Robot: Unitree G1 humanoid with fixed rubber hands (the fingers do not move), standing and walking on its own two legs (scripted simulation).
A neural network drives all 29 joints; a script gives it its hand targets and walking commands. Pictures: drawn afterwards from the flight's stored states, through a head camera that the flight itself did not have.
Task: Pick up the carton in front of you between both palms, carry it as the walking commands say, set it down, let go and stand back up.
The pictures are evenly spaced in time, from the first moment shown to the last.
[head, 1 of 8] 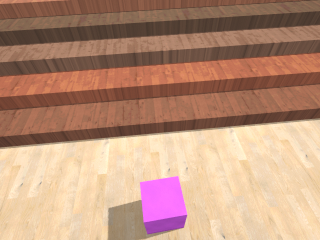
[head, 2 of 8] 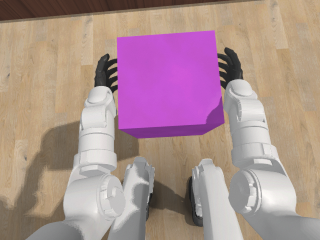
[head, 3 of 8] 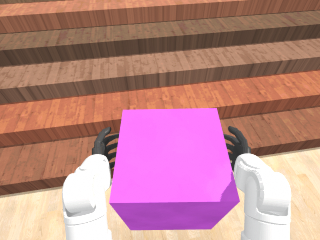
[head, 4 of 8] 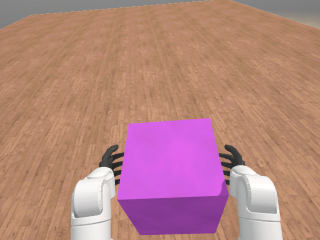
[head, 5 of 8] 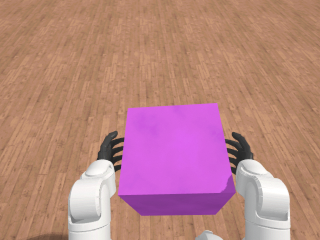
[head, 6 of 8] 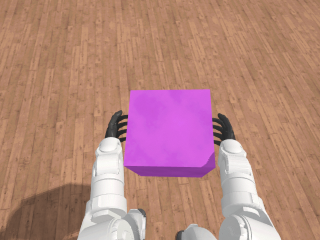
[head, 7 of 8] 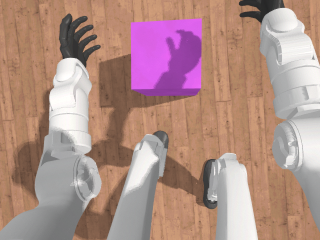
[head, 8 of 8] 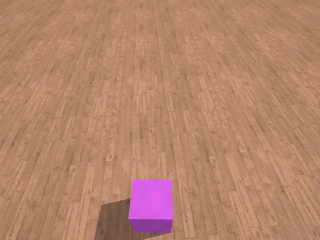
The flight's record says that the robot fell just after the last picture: no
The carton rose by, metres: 1.72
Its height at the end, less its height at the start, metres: +0.89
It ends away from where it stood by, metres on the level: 7.42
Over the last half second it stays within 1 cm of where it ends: yes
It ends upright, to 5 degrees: yes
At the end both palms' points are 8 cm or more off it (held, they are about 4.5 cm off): yes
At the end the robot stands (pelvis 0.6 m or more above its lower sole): yes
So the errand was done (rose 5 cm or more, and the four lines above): yes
